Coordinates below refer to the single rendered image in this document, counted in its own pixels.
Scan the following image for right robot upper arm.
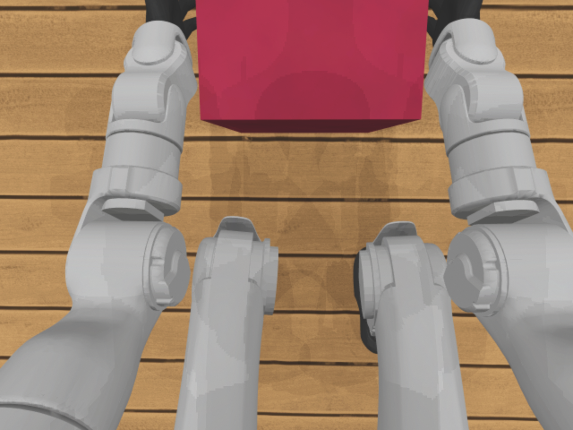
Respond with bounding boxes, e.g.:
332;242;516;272
443;223;573;430

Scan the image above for left robot upper arm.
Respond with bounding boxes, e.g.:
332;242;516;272
0;220;191;430

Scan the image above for robot right thigh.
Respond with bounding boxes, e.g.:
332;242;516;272
359;236;469;430

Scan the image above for robot left forearm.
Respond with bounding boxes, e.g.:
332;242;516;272
65;21;198;296

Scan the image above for robot right forearm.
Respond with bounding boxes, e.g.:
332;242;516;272
424;18;573;237

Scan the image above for robot left hand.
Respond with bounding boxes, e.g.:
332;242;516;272
145;0;197;40

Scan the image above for left robot shin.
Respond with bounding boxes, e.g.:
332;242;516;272
192;216;261;296

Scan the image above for carton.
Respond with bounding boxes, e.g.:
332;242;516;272
196;0;429;133

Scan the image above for robot right hand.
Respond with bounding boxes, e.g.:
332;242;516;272
427;0;483;47

